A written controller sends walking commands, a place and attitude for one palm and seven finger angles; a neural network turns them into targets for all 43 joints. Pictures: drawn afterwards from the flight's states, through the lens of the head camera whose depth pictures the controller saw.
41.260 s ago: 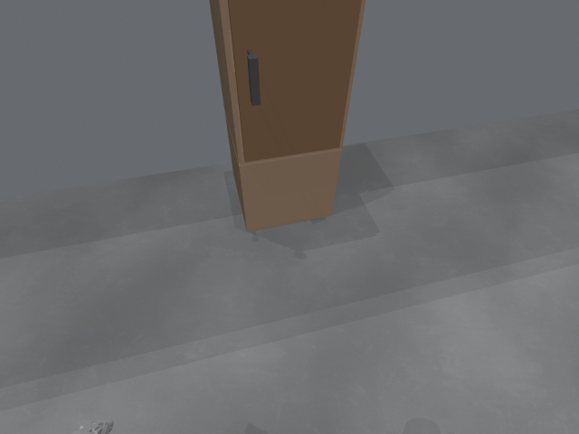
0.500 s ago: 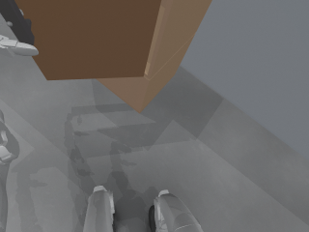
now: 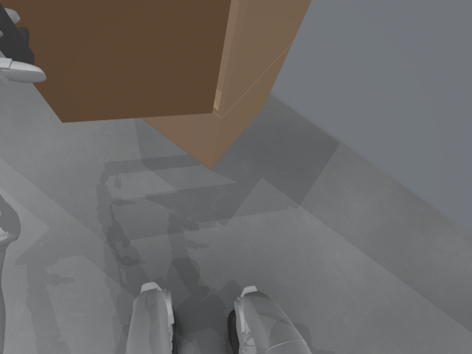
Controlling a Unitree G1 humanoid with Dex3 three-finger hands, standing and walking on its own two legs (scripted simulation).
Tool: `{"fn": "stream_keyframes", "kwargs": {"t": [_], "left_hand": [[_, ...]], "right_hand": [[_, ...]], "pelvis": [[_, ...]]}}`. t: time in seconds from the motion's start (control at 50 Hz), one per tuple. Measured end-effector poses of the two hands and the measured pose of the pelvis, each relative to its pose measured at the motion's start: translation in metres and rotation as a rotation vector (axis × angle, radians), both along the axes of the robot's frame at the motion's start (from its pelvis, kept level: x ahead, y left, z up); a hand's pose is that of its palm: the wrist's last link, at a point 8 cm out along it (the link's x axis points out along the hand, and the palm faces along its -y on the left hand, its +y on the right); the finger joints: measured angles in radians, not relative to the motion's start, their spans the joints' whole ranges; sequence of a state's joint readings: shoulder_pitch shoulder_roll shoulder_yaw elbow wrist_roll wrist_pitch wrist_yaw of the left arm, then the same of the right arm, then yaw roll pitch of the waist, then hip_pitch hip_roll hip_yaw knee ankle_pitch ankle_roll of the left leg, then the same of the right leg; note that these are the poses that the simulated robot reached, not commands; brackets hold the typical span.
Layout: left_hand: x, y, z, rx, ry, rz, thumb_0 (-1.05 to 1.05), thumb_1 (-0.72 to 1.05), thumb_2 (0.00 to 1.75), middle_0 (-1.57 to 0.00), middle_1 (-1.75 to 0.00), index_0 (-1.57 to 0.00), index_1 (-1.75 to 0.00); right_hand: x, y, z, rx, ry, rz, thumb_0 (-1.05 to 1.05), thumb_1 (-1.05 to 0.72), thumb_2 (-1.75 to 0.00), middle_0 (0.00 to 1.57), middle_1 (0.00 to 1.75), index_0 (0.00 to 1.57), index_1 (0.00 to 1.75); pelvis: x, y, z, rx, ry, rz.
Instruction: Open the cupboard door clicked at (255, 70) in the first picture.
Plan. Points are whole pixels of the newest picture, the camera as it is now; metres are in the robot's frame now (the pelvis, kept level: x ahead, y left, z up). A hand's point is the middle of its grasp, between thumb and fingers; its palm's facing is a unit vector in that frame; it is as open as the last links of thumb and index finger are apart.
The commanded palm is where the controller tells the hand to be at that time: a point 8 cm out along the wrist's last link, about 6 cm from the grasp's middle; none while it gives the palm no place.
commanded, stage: slide the fingers in behind the handle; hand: left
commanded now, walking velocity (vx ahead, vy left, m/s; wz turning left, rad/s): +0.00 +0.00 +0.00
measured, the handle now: out of the picture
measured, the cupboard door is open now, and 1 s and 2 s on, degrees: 47 46 86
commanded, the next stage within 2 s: close the thumb around the handle in 0.06 s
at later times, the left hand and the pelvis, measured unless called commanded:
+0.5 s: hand (5, 34) +0.56 +0.26 +0.09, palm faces +0.10 -1.00 +0.00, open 10.6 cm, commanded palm +0.55 +0.28 +0.09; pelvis +0.00 +0.01 +0.00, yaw +0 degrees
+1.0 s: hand (15, 38) +0.56 +0.25 +0.09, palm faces +0.09 -1.00 +0.01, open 5.8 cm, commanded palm +0.54 +0.28 +0.09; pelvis +0.00 +0.00 +0.00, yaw -1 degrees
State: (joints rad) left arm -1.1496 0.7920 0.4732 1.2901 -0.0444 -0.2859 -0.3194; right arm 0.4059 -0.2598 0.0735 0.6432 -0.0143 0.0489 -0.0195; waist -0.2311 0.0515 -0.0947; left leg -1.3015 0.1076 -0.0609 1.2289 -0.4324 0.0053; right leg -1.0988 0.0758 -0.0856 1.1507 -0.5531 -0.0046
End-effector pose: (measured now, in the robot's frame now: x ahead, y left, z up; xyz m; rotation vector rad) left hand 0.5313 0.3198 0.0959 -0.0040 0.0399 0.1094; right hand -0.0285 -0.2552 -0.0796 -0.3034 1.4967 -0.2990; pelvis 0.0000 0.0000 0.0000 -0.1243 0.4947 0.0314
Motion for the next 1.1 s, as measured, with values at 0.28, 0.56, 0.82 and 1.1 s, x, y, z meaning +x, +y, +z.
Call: {"fn": "stream_keyframes", "kwargs": {"t": [0.28,0.56,0.82,1.1], "left_hand": [[0.002,0.001,0.0,-0.008,0.002,-0.001,-0.02,-0.44,0.32,-0.32,-1.22,-0.34,-1.24],[0.003,-0.008,-0.003,-0.015,0.003,-0.004,-0.01,0.16,0.58,-0.35,-1.27,-0.35,-1.28],[-0.002,-0.016,-0.004,-0.024,0.004,-0.038,0.0,0.65,0.81,-0.39,-1.33,-0.39,-1.34],[-0.004,-0.02,-0.003,-0.005,0.0,-0.001,-0.01,0.69,0.84,-0.34,-1.35,-0.37,-1.35]], "right_hand": [[0.012,0.0,0.003,-0.011,-0.029,0.016,0.0,-0.9,-0.89,0.21,0.3,0.2,0.3],[0.011,0.008,0.002,0.013,-0.024,0.003,0.0,-0.9,-0.89,0.21,0.3,0.2,0.3],[0.008,0.005,0.004,0.01,-0.036,-0.015,0.0,-0.9,-0.89,0.21,0.3,0.2,0.3],[0.006,0.0,-0.002,0.012,-0.047,-0.015,0.0,-0.9,-0.89,0.21,0.3,0.2,0.3]], "pelvis": [[0.002,0.002,0.001,-0.002,-0.001,0.002],[0.005,0.006,0.005,0.001,-0.005,-0.003],[0.006,0.005,0.007,0.007,-0.02,-0.013],[0.0,0.002,0.003,0.011,-0.019,-0.015]]}}
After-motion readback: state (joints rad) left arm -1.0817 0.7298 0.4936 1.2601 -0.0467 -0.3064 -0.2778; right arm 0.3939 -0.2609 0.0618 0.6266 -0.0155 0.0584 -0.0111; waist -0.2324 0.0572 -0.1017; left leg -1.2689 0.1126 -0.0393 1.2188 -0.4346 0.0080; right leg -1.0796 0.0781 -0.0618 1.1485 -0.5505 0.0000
